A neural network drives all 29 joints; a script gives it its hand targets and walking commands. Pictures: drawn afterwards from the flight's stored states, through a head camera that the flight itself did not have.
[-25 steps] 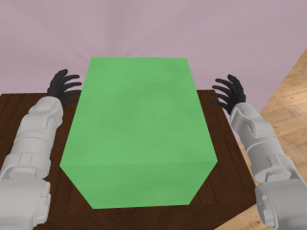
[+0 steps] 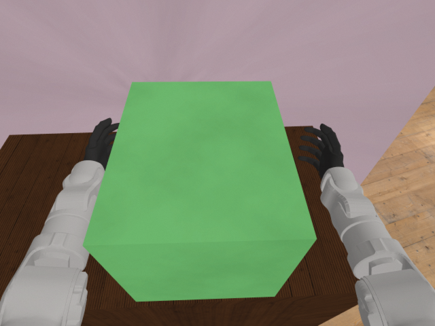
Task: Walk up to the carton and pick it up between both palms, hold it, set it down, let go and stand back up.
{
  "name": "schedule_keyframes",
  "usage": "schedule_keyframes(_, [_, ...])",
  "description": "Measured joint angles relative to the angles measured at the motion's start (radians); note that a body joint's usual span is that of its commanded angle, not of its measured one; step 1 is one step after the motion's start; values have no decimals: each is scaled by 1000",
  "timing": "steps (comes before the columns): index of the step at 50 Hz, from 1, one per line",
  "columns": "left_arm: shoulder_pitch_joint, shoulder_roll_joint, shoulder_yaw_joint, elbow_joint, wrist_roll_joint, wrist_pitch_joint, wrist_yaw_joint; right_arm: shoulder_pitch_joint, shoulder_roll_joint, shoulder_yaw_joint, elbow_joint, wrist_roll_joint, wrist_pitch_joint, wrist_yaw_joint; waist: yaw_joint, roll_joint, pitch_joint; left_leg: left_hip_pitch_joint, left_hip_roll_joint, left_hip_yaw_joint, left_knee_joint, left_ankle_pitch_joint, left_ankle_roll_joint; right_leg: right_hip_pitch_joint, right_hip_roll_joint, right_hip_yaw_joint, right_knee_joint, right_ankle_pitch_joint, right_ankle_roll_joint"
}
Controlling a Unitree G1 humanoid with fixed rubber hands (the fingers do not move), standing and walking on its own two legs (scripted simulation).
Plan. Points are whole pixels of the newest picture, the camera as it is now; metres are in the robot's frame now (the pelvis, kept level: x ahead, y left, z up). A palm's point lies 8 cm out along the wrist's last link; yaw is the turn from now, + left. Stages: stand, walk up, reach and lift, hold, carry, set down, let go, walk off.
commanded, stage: reach and lift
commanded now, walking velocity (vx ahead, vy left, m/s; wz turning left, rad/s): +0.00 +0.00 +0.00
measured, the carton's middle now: (204, 190) +0.36 +0.04 +0.06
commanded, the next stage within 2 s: none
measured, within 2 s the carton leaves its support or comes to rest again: leaves its support in 1.90 s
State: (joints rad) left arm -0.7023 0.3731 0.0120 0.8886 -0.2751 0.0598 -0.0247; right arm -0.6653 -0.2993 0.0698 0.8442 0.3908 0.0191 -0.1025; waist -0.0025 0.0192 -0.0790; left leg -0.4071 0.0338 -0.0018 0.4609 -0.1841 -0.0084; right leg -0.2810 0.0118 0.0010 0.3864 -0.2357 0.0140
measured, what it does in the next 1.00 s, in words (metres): stands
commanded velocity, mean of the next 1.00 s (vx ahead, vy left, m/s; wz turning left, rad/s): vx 0.00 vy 0.00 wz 0.00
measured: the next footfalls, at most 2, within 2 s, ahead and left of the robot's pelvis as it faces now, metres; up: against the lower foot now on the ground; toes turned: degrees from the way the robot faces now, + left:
none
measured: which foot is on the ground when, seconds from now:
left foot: down 0.00-1.00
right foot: down 0.00-1.00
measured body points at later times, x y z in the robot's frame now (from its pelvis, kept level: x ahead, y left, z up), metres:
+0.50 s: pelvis -0.01 +0.00 +0.00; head +0.02 +0.01 +0.45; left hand +0.42 +0.22 +0.09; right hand +0.42 -0.17 +0.09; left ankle +0.02 +0.12 -0.74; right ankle -0.03 -0.13 -0.74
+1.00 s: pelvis -0.02 +0.00 +0.00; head +0.01 +0.02 +0.45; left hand +0.41 +0.21 +0.09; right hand +0.41 -0.15 +0.09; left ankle +0.02 +0.12 -0.74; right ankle -0.03 -0.13 -0.74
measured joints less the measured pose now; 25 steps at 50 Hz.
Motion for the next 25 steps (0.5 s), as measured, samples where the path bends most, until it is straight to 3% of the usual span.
schedule_keyframes(14, [-54,-21,0,109,9,-68,1,-60,59,24,67,-29,-18,-23,1,-7,-28,-37,3,-7,0,14,-5,-45,4,-4,18,4,-6])
schedule_keyframes(25, [-82,-62,21,142,52,-91,20,-93,120,-42,114,-92,-37,-59,-3,-12,-41,-59,1,-15,1,25,-4,-63,3,-12,15,15,-4])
